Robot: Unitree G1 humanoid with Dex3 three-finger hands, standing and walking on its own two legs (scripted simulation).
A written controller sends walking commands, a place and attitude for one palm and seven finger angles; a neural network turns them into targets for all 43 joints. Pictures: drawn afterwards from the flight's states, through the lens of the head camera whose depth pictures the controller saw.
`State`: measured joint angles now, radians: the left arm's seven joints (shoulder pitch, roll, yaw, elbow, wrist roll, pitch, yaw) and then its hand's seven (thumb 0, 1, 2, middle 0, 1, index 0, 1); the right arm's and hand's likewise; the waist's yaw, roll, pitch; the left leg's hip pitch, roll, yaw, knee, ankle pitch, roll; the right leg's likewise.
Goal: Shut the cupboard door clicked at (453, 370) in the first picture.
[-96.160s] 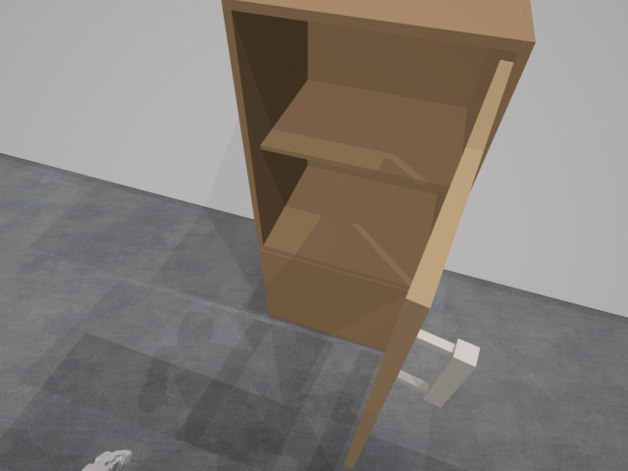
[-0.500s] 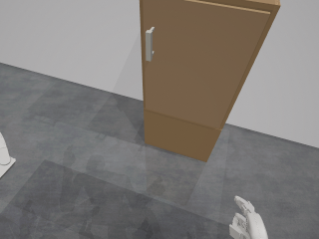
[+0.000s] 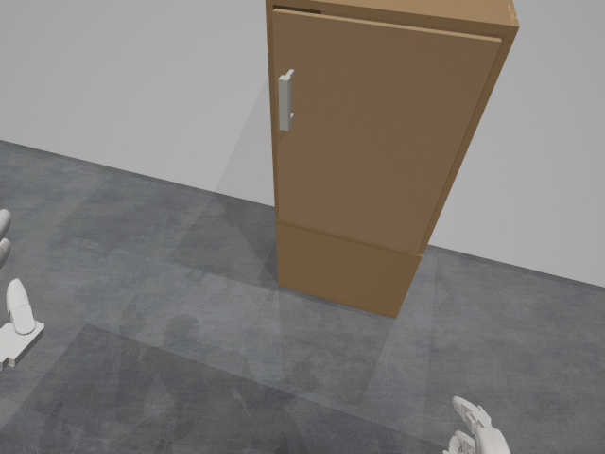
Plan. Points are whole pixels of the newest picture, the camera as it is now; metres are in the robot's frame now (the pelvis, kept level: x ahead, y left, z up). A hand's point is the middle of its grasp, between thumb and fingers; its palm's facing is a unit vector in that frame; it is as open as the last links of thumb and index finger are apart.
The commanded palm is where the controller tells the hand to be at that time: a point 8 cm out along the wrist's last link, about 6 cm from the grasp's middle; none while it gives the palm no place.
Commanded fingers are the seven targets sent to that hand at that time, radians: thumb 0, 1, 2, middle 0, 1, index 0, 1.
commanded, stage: stop stepping back and stand still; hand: left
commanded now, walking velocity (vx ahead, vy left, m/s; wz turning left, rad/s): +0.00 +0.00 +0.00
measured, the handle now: (288, 100) +0.81 +0.08 +0.07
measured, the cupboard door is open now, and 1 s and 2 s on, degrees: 0 0 0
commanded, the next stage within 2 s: let the arm hang, fingers relaxed in 0.18 s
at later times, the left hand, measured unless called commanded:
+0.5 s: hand out of the picture +0.11 +0.21 -0.11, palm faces -0.01 -0.95 -0.31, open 7.4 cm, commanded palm none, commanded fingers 0.00 0.90 0.90 -0.20 -0.30 -0.20 -0.30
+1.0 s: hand out of the picture -0.07 +0.19 -0.17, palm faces +0.04 -0.97 -0.23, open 7.3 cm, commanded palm none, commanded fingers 0.00 0.90 0.90 -0.20 -0.30 -0.20 -0.30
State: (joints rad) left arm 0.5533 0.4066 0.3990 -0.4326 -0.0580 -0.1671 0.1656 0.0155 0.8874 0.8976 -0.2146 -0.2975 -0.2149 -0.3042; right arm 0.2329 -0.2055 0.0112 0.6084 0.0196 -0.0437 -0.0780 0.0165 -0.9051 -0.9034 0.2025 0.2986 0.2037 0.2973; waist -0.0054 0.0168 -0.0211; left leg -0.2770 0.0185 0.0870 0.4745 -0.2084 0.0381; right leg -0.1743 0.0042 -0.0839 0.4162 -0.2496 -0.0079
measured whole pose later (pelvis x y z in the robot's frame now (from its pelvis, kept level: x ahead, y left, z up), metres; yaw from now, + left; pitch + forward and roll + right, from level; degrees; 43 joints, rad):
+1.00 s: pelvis -0.02 +0.01 +0.00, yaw +0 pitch -2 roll -1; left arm 0.37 0.17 0.01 1.14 0.01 0.02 0.02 0.01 0.91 0.90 -0.20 -0.29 -0.20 -0.30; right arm 0.31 -0.14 0.00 1.09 -0.02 0.03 -0.02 0.01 -0.91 -0.90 0.20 0.30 0.20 0.30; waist 0.00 0.04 0.02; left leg -0.24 -0.01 0.10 0.41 -0.14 0.06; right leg -0.17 -0.02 -0.08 0.41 -0.22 0.00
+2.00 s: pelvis +0.00 +0.00 +0.00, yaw -1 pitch -1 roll +0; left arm 0.31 0.12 0.00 1.15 0.01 0.00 0.03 0.00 0.91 0.90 -0.20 -0.29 -0.20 -0.30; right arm 0.29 -0.13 0.00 1.13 -0.01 0.01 -0.04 0.01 -0.91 -0.90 0.20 0.30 0.20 0.30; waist -0.01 0.00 0.03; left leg -0.19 -0.01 0.11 0.37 -0.17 0.05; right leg -0.12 -0.02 -0.06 0.38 -0.24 0.00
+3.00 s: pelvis +0.02 -0.01 +0.01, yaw +0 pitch -2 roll +0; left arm 0.32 0.12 0.00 1.16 0.01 0.00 0.03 0.00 0.91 0.90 -0.20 -0.29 -0.20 -0.30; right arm 0.29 -0.12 0.01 1.14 -0.01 0.01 -0.04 0.01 -0.91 -0.90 0.20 0.30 0.20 0.30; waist 0.00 0.00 0.04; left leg -0.16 0.00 0.09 0.37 -0.18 0.03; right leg -0.08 0.00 -0.07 0.36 -0.25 -0.02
